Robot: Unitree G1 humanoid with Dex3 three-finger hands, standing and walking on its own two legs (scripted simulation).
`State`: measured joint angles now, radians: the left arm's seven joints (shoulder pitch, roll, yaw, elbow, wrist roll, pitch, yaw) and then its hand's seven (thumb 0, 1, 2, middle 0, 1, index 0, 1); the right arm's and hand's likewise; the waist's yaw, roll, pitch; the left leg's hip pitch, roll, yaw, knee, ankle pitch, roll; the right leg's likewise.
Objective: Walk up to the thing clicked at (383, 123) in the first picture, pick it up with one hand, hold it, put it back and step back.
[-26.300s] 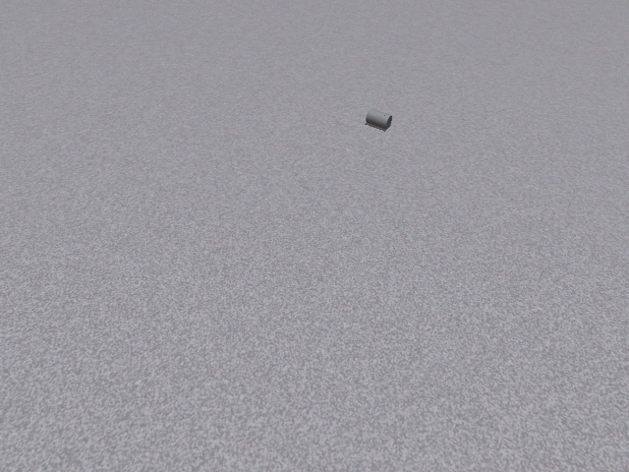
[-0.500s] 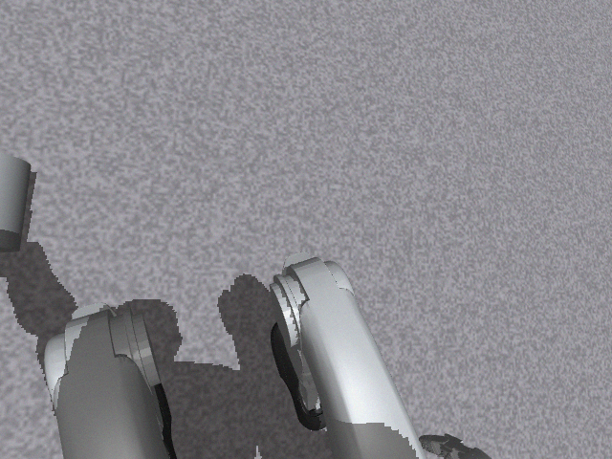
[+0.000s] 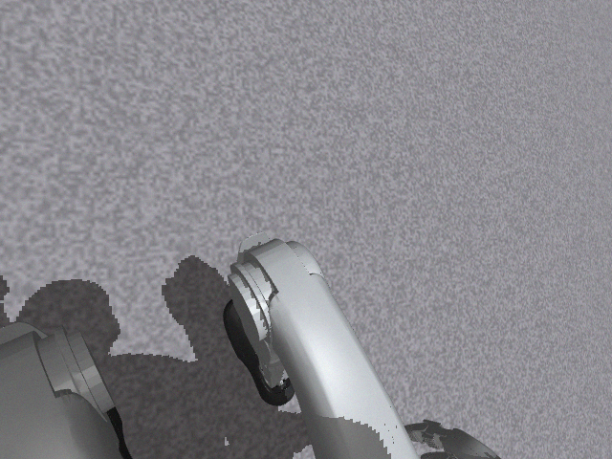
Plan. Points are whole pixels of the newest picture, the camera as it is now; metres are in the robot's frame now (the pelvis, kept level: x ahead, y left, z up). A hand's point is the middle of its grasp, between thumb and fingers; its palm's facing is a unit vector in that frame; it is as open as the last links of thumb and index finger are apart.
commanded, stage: approach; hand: left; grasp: from above
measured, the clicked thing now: out of the picture +0.50 +0.33 -0.29
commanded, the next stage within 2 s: rest palm in 0.46 s
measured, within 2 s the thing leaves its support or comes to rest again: neither
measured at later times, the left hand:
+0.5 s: hand out of the picture +0.47 +0.33 -0.16, palm faces +0.02 -0.48 -0.88, open 13.8 cm
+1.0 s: hand out of the picture +0.48 +0.29 -0.21, palm faces +0.02 -0.47 -0.88, open 14.1 cm
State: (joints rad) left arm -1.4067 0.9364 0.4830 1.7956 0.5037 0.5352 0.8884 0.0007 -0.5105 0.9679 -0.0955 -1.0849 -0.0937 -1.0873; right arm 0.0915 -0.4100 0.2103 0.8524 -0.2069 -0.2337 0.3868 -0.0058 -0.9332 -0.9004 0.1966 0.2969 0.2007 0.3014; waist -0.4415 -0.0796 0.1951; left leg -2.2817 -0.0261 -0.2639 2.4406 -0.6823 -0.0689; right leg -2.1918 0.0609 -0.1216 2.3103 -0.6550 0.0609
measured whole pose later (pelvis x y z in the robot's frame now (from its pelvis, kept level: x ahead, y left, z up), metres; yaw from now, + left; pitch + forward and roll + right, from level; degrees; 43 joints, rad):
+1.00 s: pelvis +0.01 +0.00 +0.01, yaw -1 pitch +32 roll -11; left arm -1.40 0.90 0.42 1.75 0.44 0.55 0.90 0.00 -0.52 0.99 -0.10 -1.03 -0.08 -1.05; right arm 0.11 -0.41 0.19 0.83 -0.18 -0.19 0.44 -0.01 -0.93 -0.90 0.19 0.30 0.20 0.30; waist -0.43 -0.06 0.19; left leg -2.27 -0.01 -0.27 2.43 -0.72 -0.07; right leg -2.20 0.07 -0.13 2.30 -0.68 0.05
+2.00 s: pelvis +0.02 +0.01 -0.01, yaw -3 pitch +31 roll -14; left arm -1.40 1.00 0.39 1.74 0.40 0.52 0.92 0.00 -0.47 1.00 -0.11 -1.06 -0.10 -1.07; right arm 0.10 -0.43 0.29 0.66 -0.17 -0.15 0.49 -0.01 -0.93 -0.91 0.19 0.30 0.20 0.30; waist -0.45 -0.11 0.24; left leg -2.31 -0.02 -0.29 2.51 -0.76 -0.06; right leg -2.20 0.05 -0.15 2.34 -0.72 0.07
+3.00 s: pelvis +0.02 +0.01 -0.01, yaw -4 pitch +31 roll -15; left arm -1.39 1.05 0.37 1.73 0.42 0.50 0.88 0.00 -0.45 1.03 -0.13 -1.05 -0.11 -1.08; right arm 0.09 -0.44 0.33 0.66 -0.17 -0.16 0.47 -0.01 -0.93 -0.91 0.19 0.30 0.20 0.30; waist -0.47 -0.13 0.26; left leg -2.31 -0.01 -0.31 2.51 -0.76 -0.05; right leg -2.19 0.05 -0.17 2.33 -0.71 0.06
